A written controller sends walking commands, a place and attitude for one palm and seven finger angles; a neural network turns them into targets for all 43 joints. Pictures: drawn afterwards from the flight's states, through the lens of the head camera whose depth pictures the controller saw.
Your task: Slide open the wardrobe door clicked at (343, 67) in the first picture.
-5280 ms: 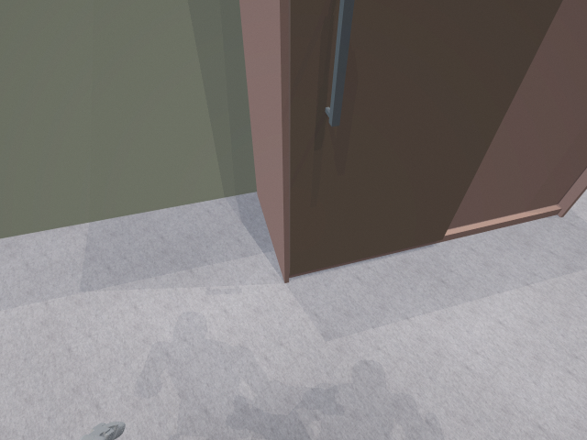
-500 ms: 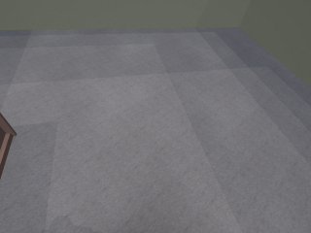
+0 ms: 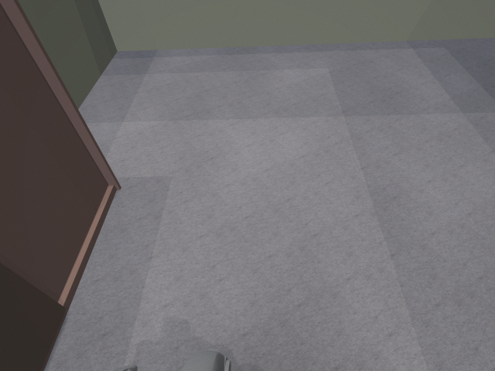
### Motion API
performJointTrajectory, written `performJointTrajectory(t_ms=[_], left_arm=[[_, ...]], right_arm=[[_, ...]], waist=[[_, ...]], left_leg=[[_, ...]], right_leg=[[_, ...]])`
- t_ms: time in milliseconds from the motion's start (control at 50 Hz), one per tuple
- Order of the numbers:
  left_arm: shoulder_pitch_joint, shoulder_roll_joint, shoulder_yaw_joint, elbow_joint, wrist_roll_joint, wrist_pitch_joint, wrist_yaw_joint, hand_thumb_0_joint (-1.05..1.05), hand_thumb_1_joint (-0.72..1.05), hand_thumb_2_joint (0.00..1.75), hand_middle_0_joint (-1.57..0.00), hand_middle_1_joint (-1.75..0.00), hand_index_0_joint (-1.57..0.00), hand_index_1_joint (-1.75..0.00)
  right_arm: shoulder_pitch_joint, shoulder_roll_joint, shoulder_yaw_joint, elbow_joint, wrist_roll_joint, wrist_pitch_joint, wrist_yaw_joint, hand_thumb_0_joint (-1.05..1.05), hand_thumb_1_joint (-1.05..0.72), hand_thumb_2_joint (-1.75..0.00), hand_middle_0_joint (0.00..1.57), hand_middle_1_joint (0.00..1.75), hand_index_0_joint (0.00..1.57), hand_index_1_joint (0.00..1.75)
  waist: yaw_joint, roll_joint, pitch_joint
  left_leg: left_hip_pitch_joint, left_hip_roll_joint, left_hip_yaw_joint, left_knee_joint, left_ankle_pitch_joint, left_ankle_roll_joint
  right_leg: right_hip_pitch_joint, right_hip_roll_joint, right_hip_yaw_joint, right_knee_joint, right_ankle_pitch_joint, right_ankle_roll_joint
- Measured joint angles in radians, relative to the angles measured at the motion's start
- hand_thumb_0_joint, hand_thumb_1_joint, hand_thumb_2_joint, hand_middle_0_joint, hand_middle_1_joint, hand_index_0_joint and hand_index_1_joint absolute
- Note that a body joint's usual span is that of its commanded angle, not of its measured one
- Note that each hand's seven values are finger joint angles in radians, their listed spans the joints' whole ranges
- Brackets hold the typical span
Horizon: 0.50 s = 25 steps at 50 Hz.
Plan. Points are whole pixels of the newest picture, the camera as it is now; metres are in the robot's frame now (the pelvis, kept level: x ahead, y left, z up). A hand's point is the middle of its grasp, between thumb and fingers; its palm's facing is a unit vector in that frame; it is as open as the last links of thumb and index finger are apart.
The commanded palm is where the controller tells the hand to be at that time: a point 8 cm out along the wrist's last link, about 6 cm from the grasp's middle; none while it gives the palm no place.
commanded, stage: turn to face it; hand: left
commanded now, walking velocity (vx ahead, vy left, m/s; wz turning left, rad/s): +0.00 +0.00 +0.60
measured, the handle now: out of the picture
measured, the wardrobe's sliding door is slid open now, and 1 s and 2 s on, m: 0.00 0.00 0.00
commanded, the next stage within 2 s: none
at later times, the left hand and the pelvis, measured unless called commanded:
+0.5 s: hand out of the picture -0.04 +0.29 -0.18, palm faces +0.34 -0.91 -0.25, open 7.4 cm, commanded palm none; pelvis -0.03 +0.06 +0.00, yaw +18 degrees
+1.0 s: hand out of the picture -0.07 +0.22 -0.15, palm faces +0.57 -0.78 -0.26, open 7.4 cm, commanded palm none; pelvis -0.04 +0.01 +0.00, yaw +37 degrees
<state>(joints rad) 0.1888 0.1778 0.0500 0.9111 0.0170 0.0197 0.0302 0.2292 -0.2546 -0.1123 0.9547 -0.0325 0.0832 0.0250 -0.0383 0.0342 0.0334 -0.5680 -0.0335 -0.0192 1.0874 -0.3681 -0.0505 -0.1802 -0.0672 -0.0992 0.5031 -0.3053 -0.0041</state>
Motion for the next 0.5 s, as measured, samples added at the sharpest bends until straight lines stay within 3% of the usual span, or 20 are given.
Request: performJointTrajectory(t_ms=[60,120,220,280,320,360,420,500], left_arm=[[0.007,-0.002,-0.008,-0.002,0.003,-0.006,-0.002,0.01,0.91,0.9,-0.2,-0.3,-0.2,-0.3],[0.014,-0.003,-0.014,-0.009,0.007,-0.011,-0.006,0.01,0.9,0.9,-0.2,-0.3,-0.2,-0.3],[0.034,0.014,-0.011,-0.008,0.013,-0.009,-0.013,0.01,0.9,0.9,-0.2,-0.3,-0.2,-0.3],[0.058,0.04,0.0,0.001,0.008,-0.001,-0.017,0.01,0.9,0.9,-0.2,-0.3,-0.2,-0.3],[0.057,0.071,0.014,0.014,0.0,0.019,-0.017,0.01,0.9,0.9,-0.2,-0.3,-0.2,-0.3],[0.054,0.093,0.024,0.026,0.001,0.043,-0.011,0.01,0.91,0.9,-0.2,-0.3,-0.2,-0.3],[0.039,0.104,0.034,0.037,0.0,0.053,-0.013,0.01,0.91,0.9,-0.2,-0.3,-0.19,-0.3],[0.014,0.103,0.036,0.017,0.0,0.041,-0.022,0.01,0.91,0.9,-0.2,-0.3,-0.19,-0.3]], right_arm=[[-0.011,-0.005,0.0,-0.011,0.002,-0.002,0.006,0.01,-0.91,-0.9,0.2,0.3,0.2,0.3],[-0.027,-0.008,0.004,-0.013,0.003,0.006,0.009,0.01,-0.91,-0.9,0.2,0.3,0.2,0.3],[-0.075,-0.005,0.02,-0.025,0.009,0.002,0.011,0.01,-0.91,-0.9,0.2,0.3,0.19,0.3],[-0.093,-0.004,0.031,-0.05,0.011,-0.02,0.012,0.01,-0.91,-0.9,0.2,0.3,0.2,0.3],[-0.11,0.013,0.036,-0.059,0.012,-0.043,0.01,0.01,-0.91,-0.9,0.2,0.3,0.2,0.3],[-0.116,0.026,0.048,-0.067,0.014,-0.058,0.005,0.01,-0.91,-0.9,0.2,0.3,0.2,0.3],[-0.106,0.037,0.057,-0.071,0.011,-0.064,-0.011,0.01,-0.91,-0.9,0.2,0.3,0.2,0.3],[-0.084,0.043,0.063,-0.059,0.01,-0.06,-0.017,0.01,-0.91,-0.9,0.2,0.3,0.2,0.3]], waist=[[-0.003,-0.015,0.008],[0.008,-0.03,0.021],[0.041,-0.06,0.054],[0.05,-0.076,0.059],[0.054,-0.112,0.07],[0.062,-0.118,0.076],[0.053,-0.098,0.072],[0.045,-0.074,0.059]], left_leg=[[0.013,0.04,0.024,0.049,0.017,-0.018],[0.057,0.07,0.041,-0.015,-0.003,-0.029],[0.171,0.082,0.083,-0.249,-0.051,-0.021],[0.269,0.069,0.111,-0.462,0.046,0.005],[0.251,0.039,0.111,-0.449,0.044,0.063],[0.247,0.038,0.103,-0.445,0.045,0.089],[0.264,0.037,0.071,-0.501,0.083,0.097],[0.286,0.018,0.032,-0.576,0.136,0.104]], right_leg=[[0.017,-0.026,-0.041,-0.007,0.001,0.004],[0.017,-0.05,-0.081,0.005,-0.007,0.01],[-0.013,-0.096,-0.135,0.061,-0.031,0.034],[-0.05,-0.13,-0.166,0.143,-0.07,0.063],[-0.126,-0.14,-0.096,0.307,-0.157,0.081],[-0.205,-0.102,-0.027,0.483,-0.228,0.088],[-0.283,-0.06,0.019,0.622,-0.179,0.096],[-0.319,-0.04,0.061,0.622,-0.094,0.105]])
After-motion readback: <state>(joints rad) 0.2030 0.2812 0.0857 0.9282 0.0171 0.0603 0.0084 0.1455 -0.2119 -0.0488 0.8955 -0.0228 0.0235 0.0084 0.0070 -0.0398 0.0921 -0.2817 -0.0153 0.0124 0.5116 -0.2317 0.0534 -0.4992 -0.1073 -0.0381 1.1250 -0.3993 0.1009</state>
